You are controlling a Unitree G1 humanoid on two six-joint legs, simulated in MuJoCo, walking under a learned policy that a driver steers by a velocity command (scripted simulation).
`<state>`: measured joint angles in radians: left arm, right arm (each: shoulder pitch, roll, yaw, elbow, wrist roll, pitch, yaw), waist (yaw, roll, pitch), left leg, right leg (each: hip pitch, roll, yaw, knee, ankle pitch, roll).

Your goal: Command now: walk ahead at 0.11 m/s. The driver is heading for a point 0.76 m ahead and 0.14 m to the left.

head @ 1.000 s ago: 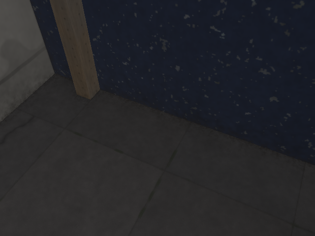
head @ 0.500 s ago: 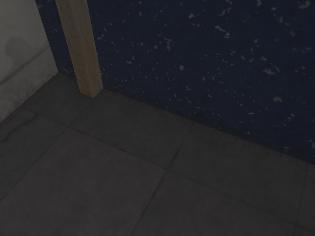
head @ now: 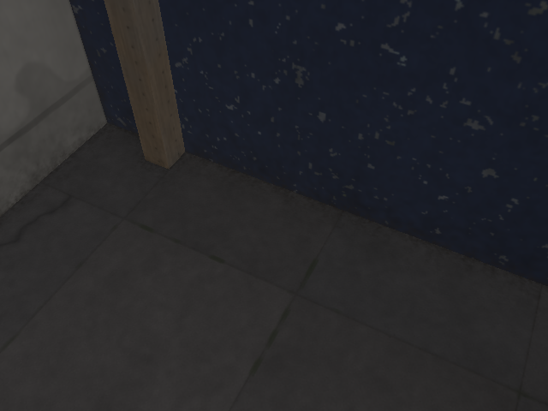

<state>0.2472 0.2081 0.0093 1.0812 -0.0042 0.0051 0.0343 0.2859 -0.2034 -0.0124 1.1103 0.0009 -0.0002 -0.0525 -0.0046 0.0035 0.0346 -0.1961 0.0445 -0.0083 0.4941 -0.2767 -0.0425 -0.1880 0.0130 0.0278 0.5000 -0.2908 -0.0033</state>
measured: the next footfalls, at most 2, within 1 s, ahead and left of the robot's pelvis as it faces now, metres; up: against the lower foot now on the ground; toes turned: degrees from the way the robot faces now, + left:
right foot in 0.66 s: +0.43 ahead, -0.09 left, +0.00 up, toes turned -2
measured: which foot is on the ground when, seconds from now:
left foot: down 0.00-0.68, up 0.70-1.00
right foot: down 0.00-0.20, up 0.22-0.64, down 0.66-1.00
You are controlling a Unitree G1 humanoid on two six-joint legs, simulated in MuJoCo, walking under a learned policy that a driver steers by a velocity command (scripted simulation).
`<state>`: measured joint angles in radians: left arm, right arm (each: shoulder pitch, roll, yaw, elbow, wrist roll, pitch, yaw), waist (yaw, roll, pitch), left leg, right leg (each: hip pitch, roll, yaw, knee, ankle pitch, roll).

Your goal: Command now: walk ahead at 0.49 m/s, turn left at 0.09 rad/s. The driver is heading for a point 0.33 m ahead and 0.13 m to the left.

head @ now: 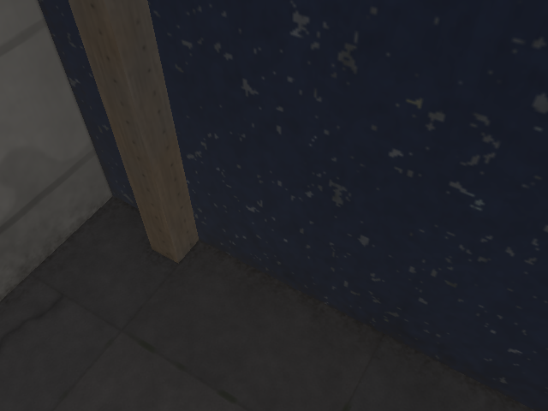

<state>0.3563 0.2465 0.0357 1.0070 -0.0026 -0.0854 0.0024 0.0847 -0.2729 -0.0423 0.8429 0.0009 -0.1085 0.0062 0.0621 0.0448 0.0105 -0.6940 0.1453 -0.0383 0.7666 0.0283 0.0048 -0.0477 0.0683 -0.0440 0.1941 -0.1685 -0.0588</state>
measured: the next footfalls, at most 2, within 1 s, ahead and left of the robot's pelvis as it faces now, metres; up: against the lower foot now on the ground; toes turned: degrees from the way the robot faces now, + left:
left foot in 0.18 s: +0.30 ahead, +0.15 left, +0.00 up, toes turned +4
right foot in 0.70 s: +0.33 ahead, -0.08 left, +0.00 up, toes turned +7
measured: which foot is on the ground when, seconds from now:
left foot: up 0.00-0.16, down 0.18-1.00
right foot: down 0.00-0.18, up 0.20-0.68, down 0.70-1.00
